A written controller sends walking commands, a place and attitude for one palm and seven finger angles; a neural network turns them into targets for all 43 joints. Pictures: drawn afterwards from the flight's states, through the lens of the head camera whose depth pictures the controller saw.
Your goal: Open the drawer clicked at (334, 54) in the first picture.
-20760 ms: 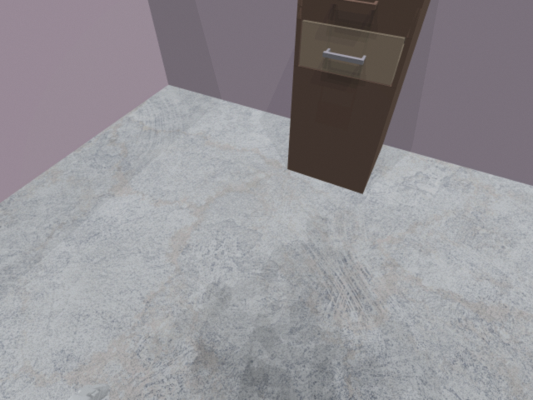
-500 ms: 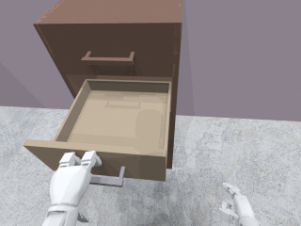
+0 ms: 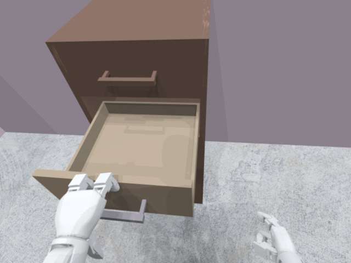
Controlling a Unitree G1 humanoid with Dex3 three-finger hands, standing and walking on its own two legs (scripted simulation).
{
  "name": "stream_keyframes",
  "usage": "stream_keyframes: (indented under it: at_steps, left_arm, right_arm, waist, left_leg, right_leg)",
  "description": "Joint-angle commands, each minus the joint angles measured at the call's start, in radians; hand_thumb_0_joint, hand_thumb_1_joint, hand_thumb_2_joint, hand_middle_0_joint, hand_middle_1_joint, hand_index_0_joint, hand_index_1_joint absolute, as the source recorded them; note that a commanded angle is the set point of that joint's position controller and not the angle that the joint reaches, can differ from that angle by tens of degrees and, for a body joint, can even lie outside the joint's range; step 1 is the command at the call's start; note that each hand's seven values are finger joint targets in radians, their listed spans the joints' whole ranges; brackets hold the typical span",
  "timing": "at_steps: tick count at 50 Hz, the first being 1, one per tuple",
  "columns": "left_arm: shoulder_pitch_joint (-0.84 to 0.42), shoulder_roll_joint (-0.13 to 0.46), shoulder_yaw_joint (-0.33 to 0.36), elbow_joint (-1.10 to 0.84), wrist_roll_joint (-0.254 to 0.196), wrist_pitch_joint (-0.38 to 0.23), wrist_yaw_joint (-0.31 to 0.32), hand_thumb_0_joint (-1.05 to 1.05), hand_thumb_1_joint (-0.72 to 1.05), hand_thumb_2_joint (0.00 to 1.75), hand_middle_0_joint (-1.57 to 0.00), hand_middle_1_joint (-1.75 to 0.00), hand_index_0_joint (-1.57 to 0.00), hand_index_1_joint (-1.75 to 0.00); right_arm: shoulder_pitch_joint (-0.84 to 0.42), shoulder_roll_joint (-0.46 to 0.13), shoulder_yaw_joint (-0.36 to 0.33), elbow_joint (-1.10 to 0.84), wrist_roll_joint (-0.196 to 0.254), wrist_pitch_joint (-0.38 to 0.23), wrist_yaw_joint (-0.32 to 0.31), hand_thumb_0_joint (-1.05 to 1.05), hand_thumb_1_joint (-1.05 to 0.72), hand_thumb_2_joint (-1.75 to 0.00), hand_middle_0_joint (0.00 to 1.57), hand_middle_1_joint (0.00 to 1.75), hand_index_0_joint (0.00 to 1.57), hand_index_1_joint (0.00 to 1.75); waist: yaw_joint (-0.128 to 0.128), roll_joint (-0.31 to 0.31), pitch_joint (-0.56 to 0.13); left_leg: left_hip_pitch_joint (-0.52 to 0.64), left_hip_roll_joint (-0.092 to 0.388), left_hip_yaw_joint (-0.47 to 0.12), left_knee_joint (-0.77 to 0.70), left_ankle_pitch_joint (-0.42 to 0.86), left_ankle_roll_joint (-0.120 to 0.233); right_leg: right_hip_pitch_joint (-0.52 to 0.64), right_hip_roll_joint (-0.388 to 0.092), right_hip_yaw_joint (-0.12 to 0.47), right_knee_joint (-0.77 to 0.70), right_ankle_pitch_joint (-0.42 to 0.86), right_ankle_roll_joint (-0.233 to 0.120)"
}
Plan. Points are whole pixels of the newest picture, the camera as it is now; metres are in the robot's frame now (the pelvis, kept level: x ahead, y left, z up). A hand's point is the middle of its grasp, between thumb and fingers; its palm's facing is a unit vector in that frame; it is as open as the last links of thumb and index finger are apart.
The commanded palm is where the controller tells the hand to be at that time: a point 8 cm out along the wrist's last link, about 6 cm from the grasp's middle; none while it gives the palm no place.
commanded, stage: lift the hand off the handle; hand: left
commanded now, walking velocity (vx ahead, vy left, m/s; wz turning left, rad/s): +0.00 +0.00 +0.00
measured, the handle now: (114, 208) +0.25 +0.20 -0.04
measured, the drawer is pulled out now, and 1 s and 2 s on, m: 0.30 0.30 0.30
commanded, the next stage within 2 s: draw the hand back to the body in 0.82 s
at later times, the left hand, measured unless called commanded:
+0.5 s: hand (94, 202) +0.21 +0.19 +0.08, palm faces +0.07 -0.15 -0.99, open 13.8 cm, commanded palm +0.19 +0.19 +0.14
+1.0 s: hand (83, 202) +0.21 +0.20 +0.10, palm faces +0.06 -0.17 -0.98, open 13.8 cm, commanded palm +0.18 +0.20 +0.16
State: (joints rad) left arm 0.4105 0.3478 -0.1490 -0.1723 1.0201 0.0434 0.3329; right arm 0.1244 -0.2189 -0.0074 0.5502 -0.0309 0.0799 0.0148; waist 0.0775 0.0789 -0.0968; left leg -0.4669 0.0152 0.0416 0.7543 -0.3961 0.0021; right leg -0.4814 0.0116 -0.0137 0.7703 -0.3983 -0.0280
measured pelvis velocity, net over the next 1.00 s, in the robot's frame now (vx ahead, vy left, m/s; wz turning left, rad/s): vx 0.01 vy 0.01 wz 0.00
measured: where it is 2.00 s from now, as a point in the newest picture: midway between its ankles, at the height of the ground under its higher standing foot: outside the picture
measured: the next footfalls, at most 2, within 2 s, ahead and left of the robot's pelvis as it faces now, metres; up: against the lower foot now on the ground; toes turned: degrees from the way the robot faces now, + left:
none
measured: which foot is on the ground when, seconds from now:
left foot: down 0.00-1.00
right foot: down 0.00-1.00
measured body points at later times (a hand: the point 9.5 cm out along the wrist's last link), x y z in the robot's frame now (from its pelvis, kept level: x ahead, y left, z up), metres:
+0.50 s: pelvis +0.01 -0.01 +0.01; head +0.02 -0.05 +0.46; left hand +0.21 +0.20 +0.13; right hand +0.23 -0.21 -0.08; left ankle -0.01 +0.12 -0.71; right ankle -0.01 -0.10 -0.71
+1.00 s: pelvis +0.01 +0.01 +0.02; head +0.02 -0.03 +0.46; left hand +0.20 +0.21 +0.15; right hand +0.24 -0.19 -0.07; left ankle -0.01 +0.12 -0.71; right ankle +0.00 -0.10 -0.71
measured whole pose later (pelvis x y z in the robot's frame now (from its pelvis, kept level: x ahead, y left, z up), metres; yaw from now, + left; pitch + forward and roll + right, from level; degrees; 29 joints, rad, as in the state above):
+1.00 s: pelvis +0.01 +0.01 +0.02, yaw +0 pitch +3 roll +0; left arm 0.46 0.40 -0.10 -0.40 0.95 0.04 0.17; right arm 0.12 -0.24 0.00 0.52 -0.02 0.10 0.04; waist 0.11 0.10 -0.06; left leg -0.32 0.02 0.04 0.61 -0.35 0.01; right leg -0.32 0.02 -0.01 0.60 -0.34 -0.02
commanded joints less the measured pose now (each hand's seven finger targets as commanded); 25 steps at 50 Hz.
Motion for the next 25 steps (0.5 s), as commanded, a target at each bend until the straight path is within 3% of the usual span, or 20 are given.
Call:
stream_keyframes:
  at_steps: [1,2,5,9,12,13,14,17,18,22,23,25]
  left_arm:
    - [-0.138,0.139,0.121,-0.261,-0.01,-0.016,0.037,0.0,-0.5,0.3,-0.3,-1.2,-0.3,-1.2]
    - [-0.11,0.161,0.148,-0.255,-0.017,-0.014,0.033,0.0,-0.5,0.3,-0.3,-1.2,-0.3,-1.2]
    - [-0.132,0.159,0.141,-0.261,-0.016,-0.018,0.02,0.0,-0.5,0.3,-0.3,-1.2,-0.3,-1.2]
    - [-0.092,0.124,0.106,-0.257,-0.036,-0.003,-0.009,0.0,-0.5,0.3,-0.3,-1.2,-0.3,-1.2]
    - [-0.102,0.154,0.126,-0.263,-0.036,0.007,-0.03,0.0,-0.5,0.3,-0.3,-1.2,-0.3,-1.2]
    - [-0.116,0.16,0.124,-0.273,-0.027,0.007,-0.034,0.0,-0.5,0.3,-0.3,-1.2,-0.3,-1.2]
    - [-0.126,0.143,0.106,-0.279,-0.034,0.006,-0.04,0.0,-0.5,0.3,-0.3,-1.2,-0.3,-1.2]
    - [-0.113,0.177,0.145,-0.294,-0.036,0.003,-0.047,0.0,-0.5,0.3,-0.3,-1.2,-0.3,-1.2]
    - [-0.115,0.166,0.133,-0.314,-0.032,0.0,-0.049,0.0,-0.5,0.3,-0.3,-1.2,-0.3,-1.2]
    - [-0.084,0.155,0.133,-0.331,-0.047,0.001,-0.058,0.0,-0.5,0.3,-0.3,-1.2,-0.3,-1.2]
    - [-0.087,0.147,0.123,-0.347,-0.044,0.001,-0.061,0.0,-0.5,0.3,-0.3,-1.2,-0.3,-1.2]
    - [-0.076,0.154,0.122,-0.343,-0.045,0.007,-0.068,0.0,-0.5,0.3,-0.3,-1.2,-0.3,-1.2]
  right_arm:
    - [-0.146,-0.089,-0.031,-0.164,0.009,-0.055,-0.007,0.0,-0.9,-0.9,0.2,0.3,0.2,0.3]
    - [-0.154,-0.091,-0.028,-0.167,0.01,-0.055,-0.009,0.0,-0.9,-0.9,0.2,0.3,0.2,0.3]
    - [-0.151,-0.092,-0.028,-0.16,0.007,-0.055,-0.009,0.0,-0.9,-0.9,0.2,0.3,0.2,0.3]
    - [-0.158,-0.092,-0.027,-0.166,0.021,-0.055,-0.002,0.0,-0.9,-0.9,0.2,0.3,0.2,0.3]
    - [-0.173,-0.094,-0.021,-0.175,0.024,-0.052,-0.003,0.0,-0.9,-0.9,0.2,0.3,0.2,0.3]
    - [-0.165,-0.094,-0.017,-0.174,0.019,-0.05,-0.001,0.0,-0.9,-0.9,0.2,0.3,0.2,0.3]
    - [-0.17,-0.09,-0.021,-0.173,0.023,-0.05,-0.003,0.0,-0.9,-0.9,0.2,0.3,0.2,0.3]
    - [-0.174,-0.092,-0.018,-0.179,0.023,-0.051,-0.002,0.0,-0.9,-0.9,0.2,0.3,0.2,0.3]
    - [-0.162,-0.091,-0.017,-0.18,0.02,-0.052,0.0,0.0,-0.9,-0.9,0.2,0.3,0.2,0.3]
    - [-0.175,-0.091,-0.019,-0.184,0.026,-0.049,0.008,0.0,-0.9,-0.9,0.2,0.3,0.2,0.3]
    - [-0.158,-0.091,-0.02,-0.184,0.022,-0.05,0.012,0.0,-0.9,-0.9,0.2,0.3,0.2,0.3]
    - [-0.162,-0.093,-0.019,-0.186,0.023,-0.046,0.014,0.0,-0.9,-0.9,0.2,0.3,0.2,0.3]
  waist:
    - [-0.015,-0.076,-0.146]
    - [-0.007,-0.07,-0.14]
    - [-0.007,-0.068,-0.145]
    - [-0.005,-0.08,-0.125]
    - [0.002,-0.092,-0.107]
    - [0.007,-0.089,-0.13]
    - [0.002,-0.079,-0.106]
    - [0.014,-0.077,-0.111]
    - [0.014,-0.066,-0.138]
    - [0.01,-0.06,-0.113]
    - [0.012,-0.078,-0.137]
    - [0.014,-0.085,-0.113]
  left_leg:
    - [0.137,-0.016,-0.016,-0.106,0.24,0.025]
    - [0.136,-0.015,-0.019,-0.117,0.236,0.022]
    - [0.147,-0.017,-0.014,-0.123,0.231,0.025]
    - [0.151,-0.011,-0.013,-0.147,0.237,0.024]
    - [0.153,-0.013,-0.014,-0.161,0.229,0.024]
    - [0.159,-0.015,-0.011,-0.161,0.228,0.025]
    - [0.166,-0.014,-0.009,-0.167,0.229,0.027]
    - [0.18,-0.014,-0.015,-0.174,0.251,0.023]
    - [0.193,-0.014,-0.009,-0.168,0.26,0.027]
    - [0.2,-0.012,-0.013,-0.178,0.292,0.02]
    - [0.209,-0.01,-0.006,-0.17,0.304,0.026]
    - [0.205,-0.011,-0.007,-0.176,0.305,0.025]
  right_leg:
    - [0.061,-0.003,0.033,-0.162,0.283,-0.01]
    - [0.076,-0.001,0.039,-0.17,0.276,-0.014]
    - [0.08,-0.006,0.04,-0.182,0.271,-0.009]
    - [0.104,-0.008,0.03,-0.197,0.278,-0.009]
    - [0.118,-0.008,0.047,-0.22,0.267,-0.01]
    - [0.12,-0.013,0.039,-0.219,0.252,-0.007]
    - [0.123,-0.014,0.038,-0.227,0.262,-0.008]
    - [0.143,-0.011,0.049,-0.236,0.282,-0.013]
    - [0.143,-0.014,0.044,-0.233,0.288,-0.01]
    - [0.158,-0.011,0.053,-0.241,0.335,-0.016]
    - [0.159,-0.013,0.045,-0.237,0.344,-0.011]
    - [0.158,-0.013,0.043,-0.243,0.348,-0.01]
